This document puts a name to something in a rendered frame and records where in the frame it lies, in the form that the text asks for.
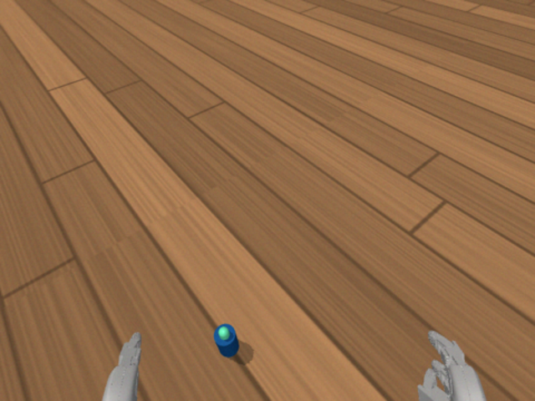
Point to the left robot hand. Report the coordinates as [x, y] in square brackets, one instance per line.
[122, 384]

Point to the bottle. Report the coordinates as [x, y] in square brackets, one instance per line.
[226, 340]

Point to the right robot hand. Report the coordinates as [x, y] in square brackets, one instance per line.
[461, 382]

